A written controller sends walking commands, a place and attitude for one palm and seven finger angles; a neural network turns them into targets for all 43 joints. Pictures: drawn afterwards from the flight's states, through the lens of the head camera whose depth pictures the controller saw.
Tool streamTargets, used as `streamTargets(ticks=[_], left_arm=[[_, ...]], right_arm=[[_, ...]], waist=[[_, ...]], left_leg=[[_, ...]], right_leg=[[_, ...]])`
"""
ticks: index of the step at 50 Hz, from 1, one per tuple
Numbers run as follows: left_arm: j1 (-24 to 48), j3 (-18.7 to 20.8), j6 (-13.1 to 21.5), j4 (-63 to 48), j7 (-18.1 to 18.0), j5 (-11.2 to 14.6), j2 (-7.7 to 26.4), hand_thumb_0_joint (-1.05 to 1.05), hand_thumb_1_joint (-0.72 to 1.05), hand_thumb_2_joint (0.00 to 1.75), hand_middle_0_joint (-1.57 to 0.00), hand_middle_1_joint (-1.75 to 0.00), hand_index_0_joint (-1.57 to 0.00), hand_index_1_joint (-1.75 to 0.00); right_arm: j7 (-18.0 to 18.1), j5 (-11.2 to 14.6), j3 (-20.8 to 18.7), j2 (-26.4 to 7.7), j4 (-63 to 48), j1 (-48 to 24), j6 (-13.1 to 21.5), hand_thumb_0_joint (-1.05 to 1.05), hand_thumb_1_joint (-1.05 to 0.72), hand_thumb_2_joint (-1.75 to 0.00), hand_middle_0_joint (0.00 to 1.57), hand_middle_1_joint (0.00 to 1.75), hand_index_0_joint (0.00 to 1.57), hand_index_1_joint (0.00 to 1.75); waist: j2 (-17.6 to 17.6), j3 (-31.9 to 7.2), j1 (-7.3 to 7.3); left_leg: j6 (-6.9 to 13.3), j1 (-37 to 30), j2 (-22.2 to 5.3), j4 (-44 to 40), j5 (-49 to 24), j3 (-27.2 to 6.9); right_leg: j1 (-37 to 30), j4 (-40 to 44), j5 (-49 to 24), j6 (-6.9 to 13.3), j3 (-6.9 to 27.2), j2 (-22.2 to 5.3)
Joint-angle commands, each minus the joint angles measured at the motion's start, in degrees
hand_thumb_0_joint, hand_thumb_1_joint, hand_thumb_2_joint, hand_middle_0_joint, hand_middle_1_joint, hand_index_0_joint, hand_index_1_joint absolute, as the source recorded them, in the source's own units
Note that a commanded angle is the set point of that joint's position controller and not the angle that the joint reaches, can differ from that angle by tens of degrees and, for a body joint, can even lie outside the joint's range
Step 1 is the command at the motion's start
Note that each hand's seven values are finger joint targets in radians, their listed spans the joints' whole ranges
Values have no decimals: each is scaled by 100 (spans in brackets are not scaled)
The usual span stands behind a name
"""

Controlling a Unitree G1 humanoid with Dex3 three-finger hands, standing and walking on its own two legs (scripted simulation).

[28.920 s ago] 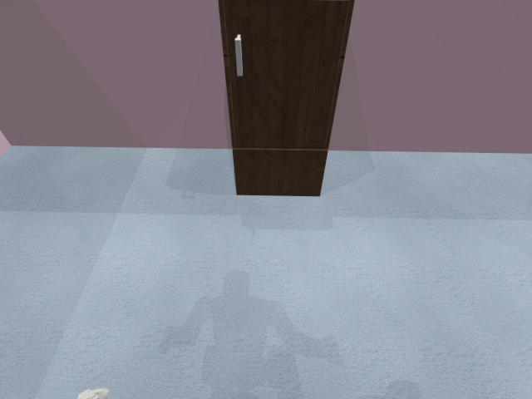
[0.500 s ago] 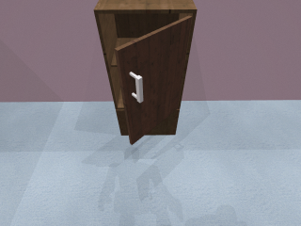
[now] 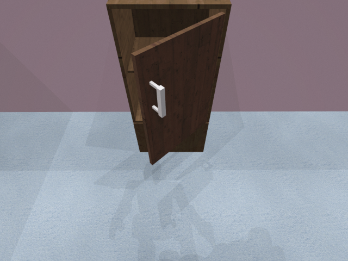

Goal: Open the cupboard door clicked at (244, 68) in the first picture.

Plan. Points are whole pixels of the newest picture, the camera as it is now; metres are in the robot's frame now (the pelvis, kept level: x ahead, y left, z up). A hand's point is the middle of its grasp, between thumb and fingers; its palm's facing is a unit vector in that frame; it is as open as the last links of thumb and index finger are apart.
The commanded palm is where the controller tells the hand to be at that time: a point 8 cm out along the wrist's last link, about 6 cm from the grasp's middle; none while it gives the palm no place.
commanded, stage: look to check the result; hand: left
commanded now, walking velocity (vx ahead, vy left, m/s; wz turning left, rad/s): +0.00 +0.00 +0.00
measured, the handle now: (157, 99) +0.60 +0.09 -0.01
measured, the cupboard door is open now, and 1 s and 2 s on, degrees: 44 44 44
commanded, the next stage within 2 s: walk to a spot facing it in 0.20 s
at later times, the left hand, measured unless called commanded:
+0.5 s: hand out of the picture +0.07 +0.21 -0.17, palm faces -0.03 -0.96 -0.26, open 7.4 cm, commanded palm none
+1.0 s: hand out of the picture +0.10 +0.15 -0.17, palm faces -0.27 -0.93 -0.25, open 7.4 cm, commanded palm none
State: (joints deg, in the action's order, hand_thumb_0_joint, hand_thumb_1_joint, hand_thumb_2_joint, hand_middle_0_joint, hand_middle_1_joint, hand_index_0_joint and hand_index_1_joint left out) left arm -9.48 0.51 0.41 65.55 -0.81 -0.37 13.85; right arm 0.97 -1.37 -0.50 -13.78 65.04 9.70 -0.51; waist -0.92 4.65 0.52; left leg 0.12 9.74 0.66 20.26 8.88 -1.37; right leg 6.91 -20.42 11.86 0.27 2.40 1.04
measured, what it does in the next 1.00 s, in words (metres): lifts its left foot, turning right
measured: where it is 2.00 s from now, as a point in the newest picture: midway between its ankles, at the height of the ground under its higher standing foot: outside the picture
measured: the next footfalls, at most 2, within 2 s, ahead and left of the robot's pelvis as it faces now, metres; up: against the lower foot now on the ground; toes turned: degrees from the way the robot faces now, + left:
left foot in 1.12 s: +0.12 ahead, +0.11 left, +0.00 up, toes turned -28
right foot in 1.36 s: +0.00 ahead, -0.17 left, +0.00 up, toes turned -35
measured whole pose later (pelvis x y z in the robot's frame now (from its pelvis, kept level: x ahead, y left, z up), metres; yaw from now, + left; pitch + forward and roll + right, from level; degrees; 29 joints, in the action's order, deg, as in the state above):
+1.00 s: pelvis +0.01 -0.03 +0.00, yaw -21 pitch +2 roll +2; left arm -15.3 4.3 -2.2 55.2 -0.6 -1.3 10.7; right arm 2.0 -0.4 -3.7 -12.1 52.4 4.4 -2.9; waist 1.1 5.5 -2.1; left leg -2.9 23.4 -0.4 50.3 25.3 -1.0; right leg 14.1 -25.8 12.1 3.2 12.2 5.9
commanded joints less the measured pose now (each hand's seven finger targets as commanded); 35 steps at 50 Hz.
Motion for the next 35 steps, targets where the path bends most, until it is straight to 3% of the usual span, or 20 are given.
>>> streamTargets(ticks=[1,16,17,19,21,26,27,28,29,30,31,32,33,34,35], left_arm=[[-25,167,94,-221,-63,-7,924,0,90,90,-20,-30,-20,-30],[36,171,111,-245,-64,-7,980,0,90,90,-20,-30,-20,-30],[46,191,101,-257,-60,-8,1003,0,90,90,-20,-30,-20,-30],[-93,180,13,-301,-75,-6,707,0,90,90,-20,-30,-20,-30],[-97,239,-78,-395,-63,-11,730,0,90,90,-20,-30,-20,-30],[-110,393,-224,-855,27,-56,722,0,90,90,-20,-30,-20,-30],[-122,408,-247,-927,51,-55,667,0,90,90,-20,-30,-20,-30],[-143,423,-282,-994,71,-50,616,0,90,90,-20,-30,-20,-30],[-178,445,-314,-1047,81,-48,551,0,90,90,-20,-30,-20,-30],[-153,470,-340,-1143,105,-47,520,0,90,90,-20,-30,-20,-30],[-228,484,-337,-1178,130,-55,457,0,90,90,-20,-30,-20,-30],[-495,501,-320,-1154,156,-63,421,0,90,90,-20,-30,-20,-30],[-878,536,-291,-1085,165,-75,469,0,90,90,-20,-30,-20,-30],[-1133,620,-219,-1065,115,-143,854,0,90,90,-20,-30,-20,-30],[-1045,690,-213,-1106,43,-145,1343,0,90,90,-20,-30,-20,-30]], right_arm=[[48,27,-148,-830,-231,80,110,0,-90,-90,20,30,20,30],[59,26,-145,-898,-240,-44,136,0,-90,-90,20,30,20,30],[64,21,-164,-916,-254,-23,136,0,-90,-90,20,30,20,30],[88,21,-140,-589,-256,182,83,0,-90,-90,20,30,20,30],[119,18,-200,-618,-325,288,23,0,-90,-90,20,30,20,30],[188,-3,-412,-881,-749,316,-43,0,-90,-90,20,30,20,30],[199,-15,-448,-945,-818,314,-44,0,-90,-90,20,30,20,30],[198,-30,-479,-995,-883,289,-38,0,-90,-90,20,30,20,30],[196,-36,-497,-1014,-956,232,-25,0,-90,-90,20,30,20,30],[198,-63,-496,-994,-1032,184,-17,0,-90,-90,20,30,20,30],[195,-82,-489,-962,-1092,58,-3,0,-90,-90,20,30,20,30],[192,-85,-488,-969,-1153,-108,-5,0,-90,-90,20,30,20,30],[194,-55,-494,-962,-1232,-254,-22,0,-90,-90,20,30,20,30],[181,26,-497,-707,-1363,-292,-76,0,-90,-90,20,30,20,30],[125,80,-470,-440,-1521,-345,-106,0,-90,-90,20,30,20,30]], waist=[[106,-401,-6],[44,-342,-20],[39,-390,-11],[33,-491,9],[101,-421,33],[-246,-422,33],[-529,-399,24],[-841,-331,-6],[-1017,-326,-49],[-1064,-304,-50],[-925,-270,-156],[-747,-351,-322],[-334,-448,-511],[1318,-486,-583],[2298,-224,-547]], left_leg=[[129,-355,-605,-312,-483,-487],[116,-396,-617,-329,-745,-462],[109,-468,-632,-287,-756,-412],[65,-537,-668,-14,-872,-219],[63,-473,-726,155,-674,-109],[344,-477,-1234,148,-396,-297],[479,-398,-1450,12,-289,-476],[701,-270,-1788,-217,-320,-717],[941,-149,-2120,-357,-420,-851],[1051,44,-2285,-367,-514,-819],[993,262,-2238,-194,-739,-595],[803,487,-2086,176,-854,-243],[510,713,-1718,878,-694,112],[41,1244,-799,2111,688,697],[-198,2016,-54,3542,2633,793]], right_leg=[[252,430,-342,195,386,-621],[176,431,-682,185,384,-638],[218,400,-753,194,437,-631],[337,190,-1124,177,533,-607],[531,-63,-1205,186,617,-560],[1205,-1029,-914,168,566,-188],[1349,-1441,-543,149,482,-69],[1482,-2075,386,115,287,57],[1592,-2765,1364,75,91,26],[1555,-3025,1792,80,68,-136],[1321,-2846,1756,104,53,-232],[863,-2368,1390,105,-41,-257],[362,-1431,554,122,20,-234],[126,-69,-528,306,1226,-828],[245,658,-1304,795,2838,-1972]])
